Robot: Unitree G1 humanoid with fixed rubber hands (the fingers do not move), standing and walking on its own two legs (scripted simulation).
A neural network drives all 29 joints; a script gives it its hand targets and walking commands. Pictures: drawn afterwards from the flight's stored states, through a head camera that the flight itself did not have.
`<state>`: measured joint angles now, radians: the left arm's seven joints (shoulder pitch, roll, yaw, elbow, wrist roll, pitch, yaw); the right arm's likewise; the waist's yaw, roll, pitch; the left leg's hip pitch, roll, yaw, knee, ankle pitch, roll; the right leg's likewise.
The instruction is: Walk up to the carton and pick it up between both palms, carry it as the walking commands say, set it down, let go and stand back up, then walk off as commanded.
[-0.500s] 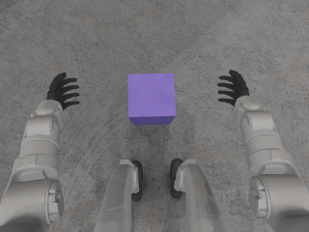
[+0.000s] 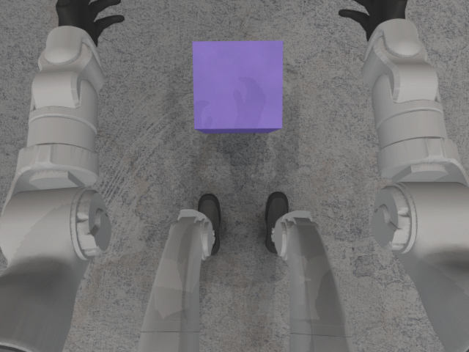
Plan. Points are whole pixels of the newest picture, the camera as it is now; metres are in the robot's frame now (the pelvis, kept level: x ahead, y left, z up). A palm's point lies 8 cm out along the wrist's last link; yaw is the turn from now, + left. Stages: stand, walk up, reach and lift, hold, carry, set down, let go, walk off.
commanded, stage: reach and lift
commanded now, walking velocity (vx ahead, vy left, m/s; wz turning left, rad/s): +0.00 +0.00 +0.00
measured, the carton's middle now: (237, 94) +0.52 +0.01 -0.53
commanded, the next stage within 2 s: none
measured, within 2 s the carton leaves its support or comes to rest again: neither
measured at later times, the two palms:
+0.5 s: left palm (122, 64) +0.52 +0.22 -0.23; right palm (340, 58) +0.53 -0.16 -0.23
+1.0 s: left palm (154, 87) +0.51 +0.21 -0.38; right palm (316, 83) +0.52 -0.16 -0.38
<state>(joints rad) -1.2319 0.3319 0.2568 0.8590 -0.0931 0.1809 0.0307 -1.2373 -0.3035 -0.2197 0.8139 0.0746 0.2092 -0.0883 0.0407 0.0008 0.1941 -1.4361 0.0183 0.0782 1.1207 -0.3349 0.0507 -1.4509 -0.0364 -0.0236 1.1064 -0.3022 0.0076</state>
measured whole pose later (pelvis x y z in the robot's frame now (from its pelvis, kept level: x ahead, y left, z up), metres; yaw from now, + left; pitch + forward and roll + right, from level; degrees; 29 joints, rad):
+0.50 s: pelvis -0.05 -0.02 -0.11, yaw +2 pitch +28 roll -1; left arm -1.52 0.45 0.16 0.96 -0.17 0.24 0.10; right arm -1.49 -0.35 -0.16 0.88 0.19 0.27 -0.19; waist 0.02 -0.01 0.52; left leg -1.64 0.01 0.00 1.61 -0.45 0.01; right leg -1.64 -0.01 -0.03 1.59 -0.44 -0.02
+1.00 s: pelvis -0.05 -0.01 -0.24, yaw +1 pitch +29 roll -1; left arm -1.53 0.43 0.04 1.05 -0.28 0.19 0.16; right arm -1.51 -0.39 -0.07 1.02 0.28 0.19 -0.18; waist 0.02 0.00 0.52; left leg -2.02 0.02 0.02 2.08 -0.56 0.04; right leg -2.02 -0.01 -0.01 2.05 -0.54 0.00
